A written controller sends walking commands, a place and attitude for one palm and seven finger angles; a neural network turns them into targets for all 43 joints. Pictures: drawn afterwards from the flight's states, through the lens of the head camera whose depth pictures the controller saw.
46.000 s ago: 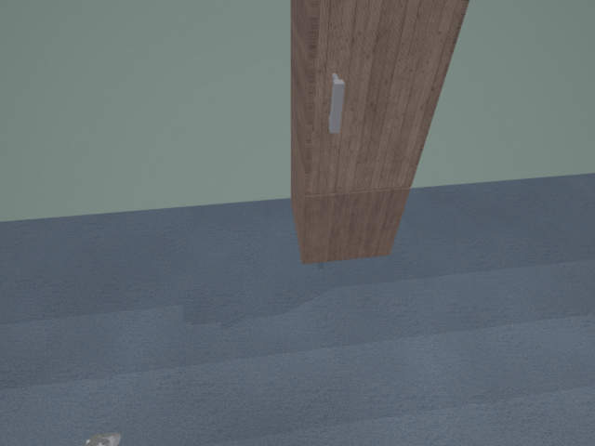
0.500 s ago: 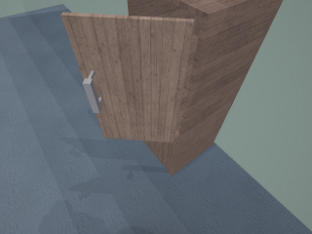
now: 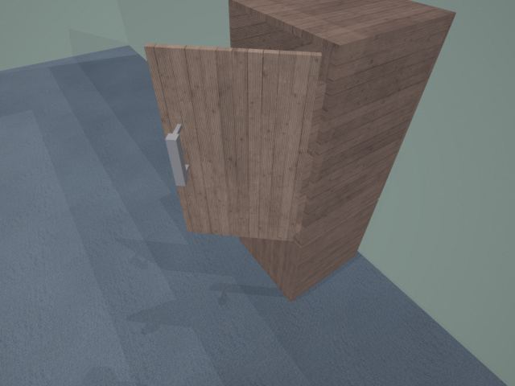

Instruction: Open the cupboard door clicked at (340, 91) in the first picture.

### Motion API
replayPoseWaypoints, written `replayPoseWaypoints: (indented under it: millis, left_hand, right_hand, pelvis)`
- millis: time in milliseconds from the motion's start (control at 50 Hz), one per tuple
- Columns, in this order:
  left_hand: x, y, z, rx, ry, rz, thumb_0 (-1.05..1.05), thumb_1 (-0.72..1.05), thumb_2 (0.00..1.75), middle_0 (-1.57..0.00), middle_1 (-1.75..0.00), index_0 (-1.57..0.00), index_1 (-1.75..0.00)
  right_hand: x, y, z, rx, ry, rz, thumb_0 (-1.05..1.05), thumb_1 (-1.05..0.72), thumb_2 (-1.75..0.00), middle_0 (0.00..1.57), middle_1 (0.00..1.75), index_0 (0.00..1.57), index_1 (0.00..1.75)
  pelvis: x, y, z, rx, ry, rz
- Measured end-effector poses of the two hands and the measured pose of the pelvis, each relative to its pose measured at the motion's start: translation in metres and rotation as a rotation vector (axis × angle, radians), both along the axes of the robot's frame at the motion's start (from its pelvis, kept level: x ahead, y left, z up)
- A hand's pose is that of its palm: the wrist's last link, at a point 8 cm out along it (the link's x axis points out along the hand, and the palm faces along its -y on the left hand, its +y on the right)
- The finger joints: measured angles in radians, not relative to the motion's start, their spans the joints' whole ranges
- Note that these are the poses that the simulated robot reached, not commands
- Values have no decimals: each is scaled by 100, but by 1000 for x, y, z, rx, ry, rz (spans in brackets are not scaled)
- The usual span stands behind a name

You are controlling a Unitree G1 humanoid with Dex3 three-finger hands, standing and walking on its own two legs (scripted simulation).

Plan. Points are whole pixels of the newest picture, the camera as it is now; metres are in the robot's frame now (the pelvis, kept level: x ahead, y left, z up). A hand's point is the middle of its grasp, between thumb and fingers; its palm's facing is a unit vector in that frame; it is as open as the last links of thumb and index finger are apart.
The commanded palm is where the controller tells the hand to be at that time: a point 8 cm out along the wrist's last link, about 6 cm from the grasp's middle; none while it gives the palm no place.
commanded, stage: come to a stop and stand still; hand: left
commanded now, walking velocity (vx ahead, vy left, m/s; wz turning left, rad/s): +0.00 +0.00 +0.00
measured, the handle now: (180, 155) +0.62 +0.23 +0.00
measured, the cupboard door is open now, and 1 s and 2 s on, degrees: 49 49 49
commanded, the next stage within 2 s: look again from close up in 0.30 s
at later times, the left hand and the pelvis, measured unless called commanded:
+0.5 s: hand out of the picture +0.02 +0.22 -0.17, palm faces +0.02 -0.97 -0.23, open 7.4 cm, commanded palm none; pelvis +0.00 +0.02 +0.00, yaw +1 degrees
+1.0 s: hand out of the picture +0.09 +0.23 -0.17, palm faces +0.01 -0.97 -0.24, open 7.4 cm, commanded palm none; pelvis +0.06 +0.03 +0.01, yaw +1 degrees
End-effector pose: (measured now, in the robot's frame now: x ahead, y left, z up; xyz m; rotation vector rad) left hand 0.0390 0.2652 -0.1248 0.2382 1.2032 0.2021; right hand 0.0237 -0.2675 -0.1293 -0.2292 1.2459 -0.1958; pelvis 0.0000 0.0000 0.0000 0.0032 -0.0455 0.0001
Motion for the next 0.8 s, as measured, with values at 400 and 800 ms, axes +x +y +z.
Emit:
replayPoseWaypoints:
  millis: [400, 800]
  left_hand:
    - [-29, 6, -10, -49, 88, 17, 1, 91, 90, -20, -30, -20, -30]
    - [-4, 11, -10, -56, 159, 39, 1, 91, 90, -20, -30, -20, -30]
  right_hand:
    - [-25, 21, 1, 2, 94, -8, 1, -91, -90, 20, 30, 20, 29]
    - [54, 52, -1, 34, 53, 30, 1, -91, -90, 21, 30, 20, 29]
  pelvis:
    - [-5, 17, 3, -10, 5, 14]
    - [41, 33, 7, -8, 28, 17]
